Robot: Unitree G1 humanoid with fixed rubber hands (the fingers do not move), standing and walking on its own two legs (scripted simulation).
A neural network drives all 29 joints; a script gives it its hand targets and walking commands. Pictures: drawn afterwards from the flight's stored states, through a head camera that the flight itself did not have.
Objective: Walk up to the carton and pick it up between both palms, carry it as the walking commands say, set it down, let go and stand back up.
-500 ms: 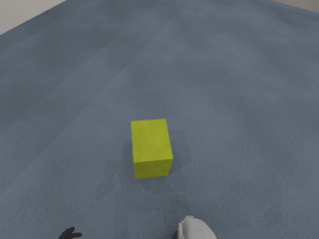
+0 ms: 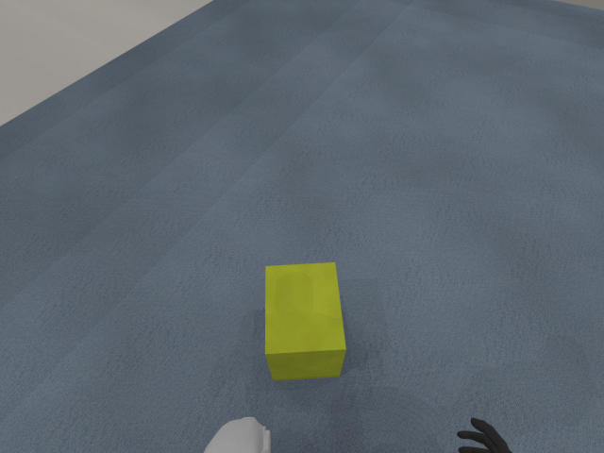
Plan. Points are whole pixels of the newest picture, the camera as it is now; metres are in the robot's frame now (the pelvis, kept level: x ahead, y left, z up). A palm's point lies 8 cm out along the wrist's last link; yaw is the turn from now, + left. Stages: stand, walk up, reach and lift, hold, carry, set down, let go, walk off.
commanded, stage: walk up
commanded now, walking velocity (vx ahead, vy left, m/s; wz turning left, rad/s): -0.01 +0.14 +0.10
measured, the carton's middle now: (303, 322) +0.52 +0.02 -0.64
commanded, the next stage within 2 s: none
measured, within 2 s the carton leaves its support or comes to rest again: neither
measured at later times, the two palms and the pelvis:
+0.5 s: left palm out of the picture +0.05 +0.31 -0.14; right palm out of the picture +0.07 -0.17 -0.13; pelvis +0.02 +0.07 +0.00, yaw -1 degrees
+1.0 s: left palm out of the picture +0.08 +0.22 -0.11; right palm out of the picture +0.10 -0.28 -0.15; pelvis +0.08 -0.03 +0.00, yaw +1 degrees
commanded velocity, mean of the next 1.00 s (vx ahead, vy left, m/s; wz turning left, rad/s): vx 0.07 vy -0.01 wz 0.03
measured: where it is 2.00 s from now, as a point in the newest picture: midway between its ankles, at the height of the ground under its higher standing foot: outside the picture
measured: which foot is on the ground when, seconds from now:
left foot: up 0.00-0.10, down 0.12-0.84, up 0.86-1.00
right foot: down 0.00-0.12, up 0.14-0.42, down 0.44-0.56, up 0.58-0.82, down 0.84-1.00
